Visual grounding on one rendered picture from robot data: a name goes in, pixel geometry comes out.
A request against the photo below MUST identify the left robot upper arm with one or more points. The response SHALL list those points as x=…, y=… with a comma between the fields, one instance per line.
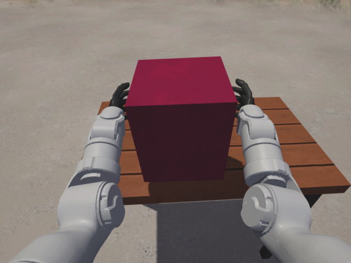
x=87, y=214

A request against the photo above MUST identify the robot left forearm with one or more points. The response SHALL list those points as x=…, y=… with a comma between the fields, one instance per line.
x=101, y=157

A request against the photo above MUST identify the table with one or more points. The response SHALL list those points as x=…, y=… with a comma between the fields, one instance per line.
x=311, y=168

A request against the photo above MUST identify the carton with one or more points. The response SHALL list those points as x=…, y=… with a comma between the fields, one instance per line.
x=181, y=114

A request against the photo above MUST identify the right robot hand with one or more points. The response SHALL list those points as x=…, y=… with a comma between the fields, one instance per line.
x=245, y=97

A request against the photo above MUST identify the left robot hand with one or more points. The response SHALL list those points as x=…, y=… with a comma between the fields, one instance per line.
x=117, y=98

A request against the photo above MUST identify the right robot upper arm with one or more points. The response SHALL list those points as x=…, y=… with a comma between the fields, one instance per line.
x=281, y=220

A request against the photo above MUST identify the robot right forearm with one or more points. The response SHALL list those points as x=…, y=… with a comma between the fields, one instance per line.
x=262, y=151

